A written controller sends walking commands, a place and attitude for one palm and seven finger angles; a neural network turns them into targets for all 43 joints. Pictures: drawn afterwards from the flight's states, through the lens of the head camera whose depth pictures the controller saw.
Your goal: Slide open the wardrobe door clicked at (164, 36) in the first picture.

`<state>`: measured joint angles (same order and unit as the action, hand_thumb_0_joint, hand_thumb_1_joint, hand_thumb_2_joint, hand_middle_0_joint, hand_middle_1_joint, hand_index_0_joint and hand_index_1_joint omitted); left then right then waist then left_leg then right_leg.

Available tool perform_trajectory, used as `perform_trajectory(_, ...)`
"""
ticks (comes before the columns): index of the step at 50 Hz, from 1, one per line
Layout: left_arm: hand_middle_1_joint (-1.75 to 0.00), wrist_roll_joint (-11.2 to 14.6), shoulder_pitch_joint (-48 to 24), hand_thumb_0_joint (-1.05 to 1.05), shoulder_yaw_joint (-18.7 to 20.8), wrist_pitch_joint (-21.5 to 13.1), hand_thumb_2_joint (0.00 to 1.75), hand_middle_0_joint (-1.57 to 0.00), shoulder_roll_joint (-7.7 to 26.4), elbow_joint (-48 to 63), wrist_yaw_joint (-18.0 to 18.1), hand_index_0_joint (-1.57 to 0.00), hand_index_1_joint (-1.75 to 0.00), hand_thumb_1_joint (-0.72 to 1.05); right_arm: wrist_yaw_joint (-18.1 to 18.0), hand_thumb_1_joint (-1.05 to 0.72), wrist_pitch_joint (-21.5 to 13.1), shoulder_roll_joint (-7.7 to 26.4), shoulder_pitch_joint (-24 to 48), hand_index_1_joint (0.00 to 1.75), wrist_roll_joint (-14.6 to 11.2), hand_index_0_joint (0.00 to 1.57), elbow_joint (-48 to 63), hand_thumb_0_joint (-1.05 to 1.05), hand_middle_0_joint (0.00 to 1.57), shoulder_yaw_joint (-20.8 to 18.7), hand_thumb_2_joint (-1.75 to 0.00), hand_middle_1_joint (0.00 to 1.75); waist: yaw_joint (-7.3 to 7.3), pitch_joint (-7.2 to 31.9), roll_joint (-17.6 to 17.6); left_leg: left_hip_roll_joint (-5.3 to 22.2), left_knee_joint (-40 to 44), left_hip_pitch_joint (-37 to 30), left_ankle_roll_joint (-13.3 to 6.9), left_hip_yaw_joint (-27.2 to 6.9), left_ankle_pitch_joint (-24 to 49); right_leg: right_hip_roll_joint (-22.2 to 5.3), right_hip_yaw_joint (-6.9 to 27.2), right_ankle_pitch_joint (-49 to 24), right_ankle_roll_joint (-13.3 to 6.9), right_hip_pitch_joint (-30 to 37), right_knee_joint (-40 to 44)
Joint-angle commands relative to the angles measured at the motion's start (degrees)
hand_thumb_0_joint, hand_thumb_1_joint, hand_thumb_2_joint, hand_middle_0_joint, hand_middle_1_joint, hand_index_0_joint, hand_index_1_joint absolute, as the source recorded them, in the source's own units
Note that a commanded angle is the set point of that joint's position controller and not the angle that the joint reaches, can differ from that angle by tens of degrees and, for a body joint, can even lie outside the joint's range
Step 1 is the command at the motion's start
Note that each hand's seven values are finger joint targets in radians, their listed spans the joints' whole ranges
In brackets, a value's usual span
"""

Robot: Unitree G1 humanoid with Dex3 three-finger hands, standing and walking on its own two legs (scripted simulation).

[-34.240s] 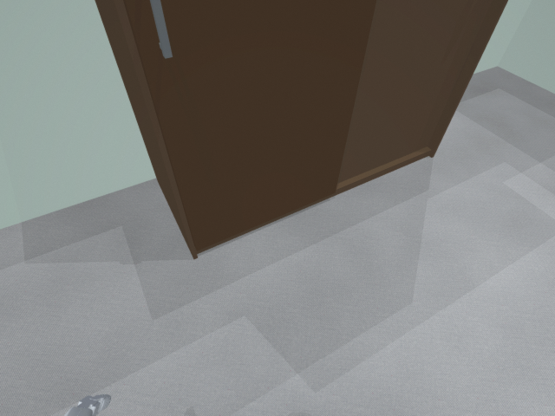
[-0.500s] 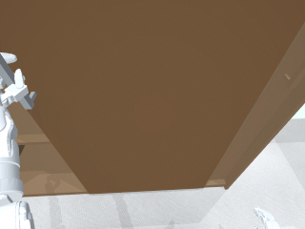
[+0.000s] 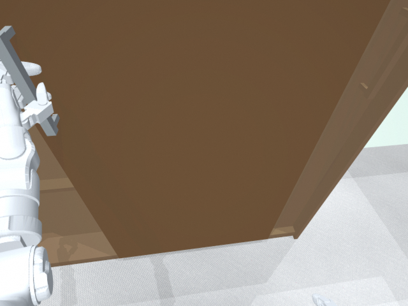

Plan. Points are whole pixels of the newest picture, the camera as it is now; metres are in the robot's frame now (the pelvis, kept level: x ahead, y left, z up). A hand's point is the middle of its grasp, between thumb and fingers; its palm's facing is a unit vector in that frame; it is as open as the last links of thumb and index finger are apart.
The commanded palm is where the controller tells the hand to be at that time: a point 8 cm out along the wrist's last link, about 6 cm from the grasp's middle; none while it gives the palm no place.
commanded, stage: stop walking and hold the door there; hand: left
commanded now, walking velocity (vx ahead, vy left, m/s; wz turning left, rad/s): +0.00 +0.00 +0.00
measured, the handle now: (32, 86) +0.44 +0.33 +0.22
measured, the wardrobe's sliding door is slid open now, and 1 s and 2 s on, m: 0.54 0.54 0.54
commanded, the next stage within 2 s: loosen the grip on the handle in 1.60 s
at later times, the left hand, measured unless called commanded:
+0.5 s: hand (45, 106) +0.41 +0.30 +0.20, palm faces +0.49 -0.84 -0.24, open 5.5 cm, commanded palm +0.36 +0.34 +0.17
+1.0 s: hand (47, 111) +0.40 +0.30 +0.19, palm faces +0.38 -0.90 -0.19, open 5.6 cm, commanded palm +0.37 +0.33 +0.17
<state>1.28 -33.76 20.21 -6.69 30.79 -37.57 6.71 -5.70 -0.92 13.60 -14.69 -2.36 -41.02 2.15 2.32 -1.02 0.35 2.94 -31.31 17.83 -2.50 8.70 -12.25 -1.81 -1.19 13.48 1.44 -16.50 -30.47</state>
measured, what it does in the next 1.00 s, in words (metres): steps on the spot: left foot, then right foot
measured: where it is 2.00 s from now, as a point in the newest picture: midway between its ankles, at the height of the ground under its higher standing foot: outside the picture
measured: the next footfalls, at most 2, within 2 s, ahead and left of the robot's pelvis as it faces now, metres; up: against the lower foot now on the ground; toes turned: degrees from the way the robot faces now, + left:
left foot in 0.66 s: +0.05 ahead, +0.18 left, +0.00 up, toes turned +9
right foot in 0.96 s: +0.03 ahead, -0.03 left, +0.00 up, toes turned +1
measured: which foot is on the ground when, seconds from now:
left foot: down 0.00-0.46, up 0.48-0.64, down 0.66-1.00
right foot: down 0.00-0.66, up 0.68-0.94, down 0.96-1.00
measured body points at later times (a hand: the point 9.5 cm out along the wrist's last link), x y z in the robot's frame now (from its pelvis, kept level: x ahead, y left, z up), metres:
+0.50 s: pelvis +0.01 +0.00 +0.00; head +0.01 -0.01 +0.45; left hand +0.38 +0.35 +0.21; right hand +0.11 -0.30 -0.11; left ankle +0.05 +0.09 -0.73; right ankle +0.04 -0.14 -0.73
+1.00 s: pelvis +0.00 +0.05 +0.00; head +0.05 +0.05 +0.44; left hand +0.38 +0.35 +0.20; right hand +0.17 -0.13 -0.13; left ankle +0.03 +0.16 -0.73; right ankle -0.01 -0.03 -0.73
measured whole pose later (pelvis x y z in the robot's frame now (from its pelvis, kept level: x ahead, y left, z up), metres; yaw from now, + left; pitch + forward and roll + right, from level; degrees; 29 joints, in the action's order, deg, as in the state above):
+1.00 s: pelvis +0.00 +0.05 +0.00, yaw +4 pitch +0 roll -1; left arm 3.2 -36.5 12.0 -7.1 21.6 -25.7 6.1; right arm -3.2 -1.7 8.9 -8.4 -1.6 -38.8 5.1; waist -1.9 -7.4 2.0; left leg 2.5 -33.2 19.3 -0.8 4.8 -13.8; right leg 2.4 -4.6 16.7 -2.1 -13.6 -30.8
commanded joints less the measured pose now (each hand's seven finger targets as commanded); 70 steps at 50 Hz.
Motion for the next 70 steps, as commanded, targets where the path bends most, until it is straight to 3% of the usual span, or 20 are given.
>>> perform_trajectory(1,-1.4,-0.93,-18.33,0.0,0.7,-3.61,0.9,-0.45,12.35,6.05,0.4,-0.45,-1.4,0.9,-0.99,-0.9,-2.64,10.84,3.82,0.3,-0.02,0.2,7.15,0.0,0.2,-3.67,-0.9,0.3,-2.48,9.36,8.19,11.92,16.43,1.23,-1.93,-14.57,-13.07,-0.43,-0.39,4.91,-1.11,4.23,-1.41)
perform_trajectory(8,-1.4,-1.03,-20.7,0.0,-1.59,-3.83,0.9,-0.45,12.02,2.07,-0.21,-0.45,-1.4,0.9,-1.07,-0.9,-2.68,11.46,1.6,0.3,-0.2,0.2,6.33,0.0,0.2,-4.37,-0.9,0.3,-1.44,10.32,2.28,6.26,9.09,-3.21,0.72,-8.21,-8.7,-3.44,3.15,4.07,-1.84,0.98,7.19)
perform_trajectory(18,-1.4,-0.84,-17.97,0.0,-0.12,-4.35,0.9,-0.45,13.83,0.15,-0.56,-0.45,-1.4,0.9,-1.21,-0.9,-2.22,11.89,1.34,0.3,-0.64,0.2,5.49,0.0,0.2,-5.04,-0.9,0.3,-1.49,11.38,-0.31,4.82,4.35,-6.1,0.74,-7.01,1.42,-6.07,5.47,-0.63,-1.96,0.24,9.1)
perform_trajectory(24,-1.4,-0.96,-17.51,0.0,2.49,-3.96,0.9,-0.45,17.1,-0.53,-0.89,-0.45,-1.4,0.9,-0.31,-0.9,-0.4,11.89,2.66,0.3,-0.7,0.2,6.27,0.0,0.2,-6.06,-0.9,0.3,-3.59,9.06,-9.74,-0.37,-12.14,7.87,2.65,-8.61,-12.13,-22.09,17.51,-10.92,-8.85,9.29,12.76)
perform_trajectory(26,-1.4,-1.07,-19.17,0.0,2.27,-3.9,0.9,-0.45,15.86,1.43,-1.15,-0.45,-1.4,0.9,-0.06,-0.9,-1.0,11.62,3.05,0.3,-0.39,0.2,6.45,0.0,0.2,-6.04,-0.9,0.3,-3.9,8.72,-13.29,0.41,-15.07,9.8,2.52,-10.77,-15.13,-24.39,16.1,-16.84,-9.69,10.9,10.84)
perform_trajectory(31,-1.4,-0.53,-22.33,0.0,-1.59,-5.69,0.9,-0.45,9.99,6.51,-1.96,-0.45,-1.4,0.9,0.41,-0.9,-0.73,9.59,4.54,0.3,0.57,0.2,5.29,0.0,0.2,-5.56,-0.9,0.3,-0.94,9.64,-9.9,-1.23,3.93,-9.25,2.93,-4.75,2.23,-16.92,0.96,-9.47,-2.71,-0.9,1.22)
perform_trajectory(32,-1.4,-0.31,-23.97,0.0,-2.7,-6.64,0.9,-0.45,8.3,9.73,-2.05,-0.45,-1.4,0.9,0.41,-0.9,-0.95,10.18,5.31,0.3,0.59,0.2,5.82,0.0,0.2,-5.86,-0.9,0.3,-1.04,9.69,-2.64,1.98,7.43,-11.38,1.74,-6.96,4.42,-12.77,-1.88,-6.37,-1.42,-4.11,-5.23)
perform_trajectory(33,-1.4,0.45,-25.0,0.0,-6.41,-7.73,0.9,-0.45,4.12,13.61,-2.45,-0.45,-1.4,0.9,0.33,-0.9,-1.0,11.05,6.68,0.3,0.27,0.2,7.25,0.0,0.2,-6.09,-0.9,0.3,-1.19,9.34,12.05,8.99,9.82,-12.14,-1.95,-15.69,10.94,-5.68,-5.77,1.66,0.88,-7.89,-15.19)
perform_trajectory(34,-1.4,0.64,-25.92,0.0,-7.61,-8.45,0.9,-0.45,2.7,16.81,-2.59,-0.45,-1.4,0.9,0.56,-0.9,-0.69,10.46,5.55,0.3,-0.32,0.2,8.6,0.0,0.2,-5.7,-0.9,0.3,-1.65,11.22,19.1,14.88,10.99,-10.83,-6.59,-22.67,24.41,-1.44,-5.14,19.2,1.32,-9.91,-25.56)
perform_trajectory(36,-1.4,-0.19,-24.0,0.0,-11.28,-8.16,0.9,-0.45,-2.39,19.94,-3.04,-0.45,-1.4,0.9,1.05,-0.9,-1.22,7.76,5.16,0.3,0.06,0.2,9.29,0.0,0.2,-4.6,-0.9,0.3,-1.18,11.8,11.86,16.67,10.95,-10.38,-9.19,-23.78,20.91,-2.77,-2.07,19.56,0.49,-11.12,-29.92)
perform_trajectory(39,-1.4,0.97,-24.86,0.0,-11.51,-5.94,0.9,-0.45,-2.92,22.81,-2.32,-0.45,-1.4,0.9,0.65,-0.9,-2.36,8.99,4.26,0.3,-0.46,0.2,7.98,0.0,0.2,-5.3,-0.9,0.3,-1.18,15.14,1.18,15.35,6.77,-16.85,-8.35,-19.96,28.01,-0.83,-1.08,12.5,0.86,-9.41,-23.02)
perform_trajectory(44,-1.4,0.84,-25.79,0.0,-11.88,-3.81,0.9,-0.45,-2.49,24.99,-2.49,-0.45,-1.4,0.9,1.28,-0.9,-3.47,7.22,5.62,0.3,0.36,0.2,8.55,0.0,0.2,-2.65,-0.9,0.3,-1.88,16.8,10.74,13.9,6.55,-17.3,-5.79,-16.51,24.81,0.68,-1.3,8.56,-0.24,-1.59,-5.68)
perform_trajectory(46,-1.4,0.57,-26.28,0.0,-9.99,-3.74,0.9,-0.45,-0.39,25.18,-2.24,-0.45,-1.4,0.9,1.39,-0.9,-3.5,7.19,6.45,0.3,0.63,0.2,8.77,0.0,0.2,-2.17,-0.9,0.3,-2.57,17.67,9.93,13.27,4.08,-14.8,-3.95,-15.32,22.4,0.35,-0.34,1.92,-0.81,5.02,3.77)
perform_trajectory(49,-1.4,0.38,-23.71,0.0,-7.48,-2.92,0.9,-0.45,2.82,22.78,-1.91,-0.45,-1.4,0.9,1.08,-0.9,-3.05,6.38,5.99,0.3,0.65,0.2,9.28,0.0,0.2,-1.89,-0.9,0.3,-1.38,18.25,-5.61,5.67,-3.02,-4.95,1.63,-7.51,10.18,-10.42,9.3,-23.38,-4.6,14.14,7.22)
perform_trajectory(51,-1.4,1.48,-22.86,0.0,-7.55,-2.45,0.9,-0.45,1.33,21.69,-1.89,-0.45,-1.4,0.9,0.77,-0.9,-3.58,6.18,6.98,0.3,-0.08,0.2,9.81,0.0,0.2,-2.39,-0.9,0.3,-2.66,17.52,-13.88,1.15,-6.74,-0.75,2.82,-7.37,-4.29,-12.43,10.41,-36.2,-5.77,17.15,5.48)
perform_trajectory(54,-1.4,1.33,-20.05,0.0,-4.2,-2.22,0.9,-0.45,3.91,18.07,-1.63,-0.45,-1.4,0.9,0.2,-0.9,-3.5,6.44,7.11,0.3,-0.09,0.2,9.28,0.0,0.2,-2.04,-0.9,0.3,-3.5,16.03,-9.96,0.78,-2.92,1.87,2.24,-7.72,-6.91,-12.6,8.74,-39.84,-4.88,19.18,3.37)
perform_trajectory(56,-1.4,1.29,-20.64,0.0,-4.63,-2.52,0.9,-0.45,3.43,18.78,-1.65,-0.45,-1.4,0.9,-0.21,-0.9,-3.22,6.76,6.99,0.3,0.11,0.2,8.65,0.0,0.2,-2.3,-0.9,0.3,-3.21,16.64,-6.28,1.9,2.08,-3.76,2.17,-7.05,5.03,-10.67,6.08,-38.38,-3.67,16.9,1.2)
perform_trajectory(58,-1.4,1.16,-20.12,0.0,-5.25,-2.74,0.9,-0.45,3.58,19.69,-1.82,-0.45,-1.4,0.9,-0.26,-0.9,-2.44,7.97,7.0,0.3,-0.05,0.2,8.52,0.0,0.2,-2.92,-0.9,0.3,-3.22,18.0,1.13,5.8,2.98,-12.15,0.75,-8.55,24.78,-6.91,2.76,-30.53,-1.06,10.86,0.59)
perform_trajectory(61,-1.4,1.28,-19.82,0.0,-9.06,-3.7,0.9,-0.45,-1.35,21.45,-2.12,-0.45,-1.4,0.9,0.27,-0.9,-1.89,7.92,7.53,0.3,0.13,0.2,9.6,0.0,0.2,-2.61,-0.9,0.3,-2.71,16.74,7.47,10.85,5.06,-11.37,-2.07,-15.47,26.1,-2.1,1.42,-10.64,-0.56,7.64,0.54)
perform_trajectory(70,-1.4,1.3,-19.41,0.0,-8.06,-3.58,0.9,-0.45,0.69,17.96,-1.33,-0.45,-1.4,0.9,-0.33,-0.9,-1.27,8.99,6.16,0.3,0.17,0.2,9.94,0.0,0.2,-3.46,-0.9,0.3,-2.52,16.46,2.27,7.78,4.85,-8.19,0.5,-11.02,13.54,-4.27,4.02,-12.27,-1.75,8.65,5.16)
